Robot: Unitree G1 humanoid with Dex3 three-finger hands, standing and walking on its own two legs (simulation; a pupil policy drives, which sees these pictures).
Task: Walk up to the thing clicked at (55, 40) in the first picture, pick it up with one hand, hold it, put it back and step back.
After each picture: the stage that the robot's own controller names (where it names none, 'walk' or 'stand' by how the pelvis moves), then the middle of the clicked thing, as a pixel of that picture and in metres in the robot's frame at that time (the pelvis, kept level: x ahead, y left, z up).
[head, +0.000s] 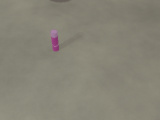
stand; (55, 41) +1.27 +0.25 -0.65
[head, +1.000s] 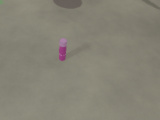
walk; (62, 50) +1.15 +0.08 -0.63
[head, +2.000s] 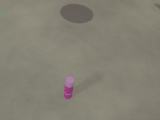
walk; (68, 88) +0.67 +0.04 -0.63
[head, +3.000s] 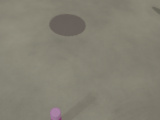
stand; (56, 119) +0.44 +0.13 -0.64
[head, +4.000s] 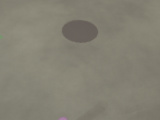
stand; out of the picture +0.39 +0.11 -0.65
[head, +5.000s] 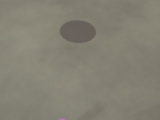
stand; out of the picture +0.39 +0.11 -0.66
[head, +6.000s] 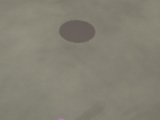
stand; out of the picture +0.39 +0.12 -0.66
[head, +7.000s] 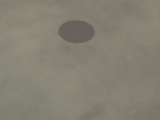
stand; out of the picture +0.37 +0.12 -0.66
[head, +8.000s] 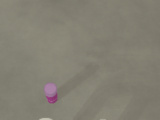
go down; (51, 94) +0.41 +0.12 -0.52
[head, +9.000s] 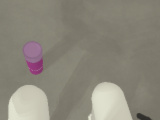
go down; (34, 60) +0.46 +0.16 -0.27
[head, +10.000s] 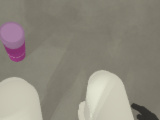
close in; (15, 45) +0.46 +0.18 -0.22
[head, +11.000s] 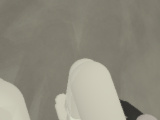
close; out of the picture +0.45 +0.21 -0.16
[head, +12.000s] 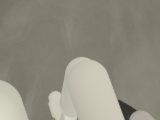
close; out of the picture +0.45 +0.22 -0.16
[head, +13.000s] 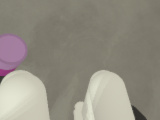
lift; (2, 63) +0.34 +0.22 -0.11
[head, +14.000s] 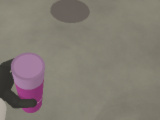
lift; (30, 88) +0.30 +0.15 +0.06
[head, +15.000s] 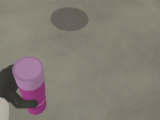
hold; (33, 90) +0.30 +0.15 +0.04
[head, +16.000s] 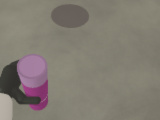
hold; (36, 87) +0.31 +0.14 +0.03
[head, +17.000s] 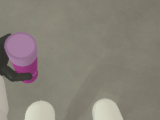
crouch; (25, 63) +0.39 +0.16 -0.04
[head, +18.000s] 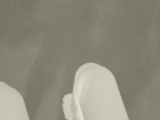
lower; out of the picture +0.45 +0.23 -0.15
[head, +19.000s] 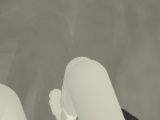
lower; out of the picture +0.45 +0.25 -0.17
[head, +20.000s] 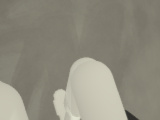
lower; out of the picture +0.44 +0.25 -0.17
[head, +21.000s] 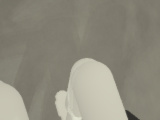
lower; out of the picture +0.44 +0.25 -0.16
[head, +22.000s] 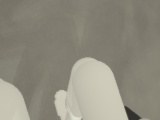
rest; out of the picture +0.44 +0.24 -0.16
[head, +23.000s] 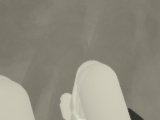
open; out of the picture +0.44 +0.23 -0.17
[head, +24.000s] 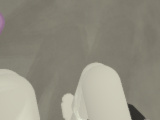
stand; out of the picture +0.43 +0.22 -0.19
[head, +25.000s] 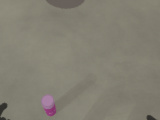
stand; (49, 106) +0.39 +0.15 -0.53
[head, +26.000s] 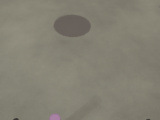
stand; out of the picture +0.40 +0.14 -0.60
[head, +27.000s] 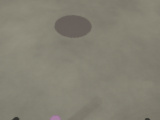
stand; out of the picture +0.39 +0.14 -0.60
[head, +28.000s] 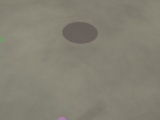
stand; out of the picture +0.41 +0.12 -0.65
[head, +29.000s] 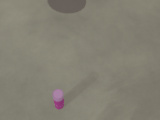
walk; (58, 99) +0.46 +0.11 -0.63
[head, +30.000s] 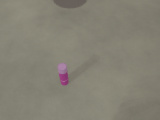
walk; (63, 74) +0.72 +0.16 -0.64
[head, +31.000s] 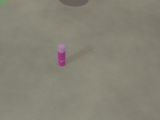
stand; (61, 55) +1.01 +0.14 -0.64
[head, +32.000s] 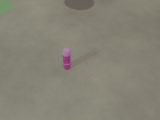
stand; (66, 59) +1.00 +0.13 -0.66
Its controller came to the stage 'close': yes
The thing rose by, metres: 0.68
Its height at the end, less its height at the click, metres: +0.00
